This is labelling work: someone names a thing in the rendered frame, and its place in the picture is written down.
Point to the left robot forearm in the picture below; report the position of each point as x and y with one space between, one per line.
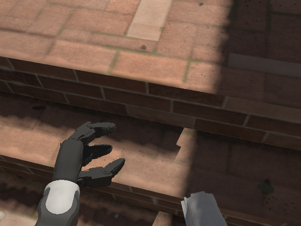
59 205

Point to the right robot thigh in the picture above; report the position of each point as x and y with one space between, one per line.
201 209

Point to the left robot hand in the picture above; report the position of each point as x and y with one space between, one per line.
75 153

